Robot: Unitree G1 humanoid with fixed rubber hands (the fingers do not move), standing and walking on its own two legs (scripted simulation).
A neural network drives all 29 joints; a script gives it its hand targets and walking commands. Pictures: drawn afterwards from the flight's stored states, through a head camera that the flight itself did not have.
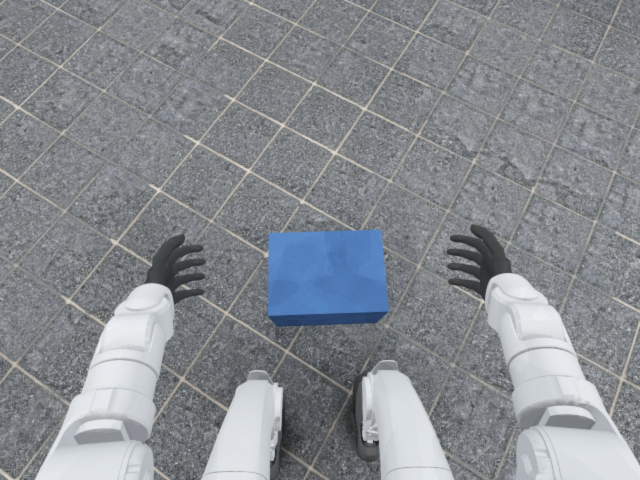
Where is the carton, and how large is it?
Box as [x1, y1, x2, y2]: [268, 230, 388, 326]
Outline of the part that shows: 380,230 269,233 268,315 277,326 376,322 388,311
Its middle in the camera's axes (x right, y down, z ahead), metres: +0.01 +0.11 +1.01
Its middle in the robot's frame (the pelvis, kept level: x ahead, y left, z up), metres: +0.47 -0.02 -0.57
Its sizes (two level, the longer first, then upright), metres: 0.275 0.200 0.202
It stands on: the floor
